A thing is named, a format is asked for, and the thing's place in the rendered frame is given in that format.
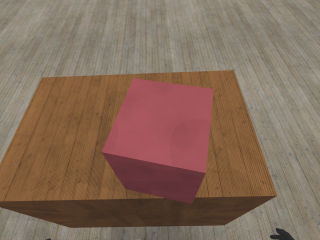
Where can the pedestal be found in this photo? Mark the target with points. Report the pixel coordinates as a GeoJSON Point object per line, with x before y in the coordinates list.
{"type": "Point", "coordinates": [54, 169]}

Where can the right robot hand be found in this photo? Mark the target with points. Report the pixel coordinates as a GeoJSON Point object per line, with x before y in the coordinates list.
{"type": "Point", "coordinates": [283, 235]}

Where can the carton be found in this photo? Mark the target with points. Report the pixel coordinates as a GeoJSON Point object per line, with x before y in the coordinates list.
{"type": "Point", "coordinates": [158, 144]}

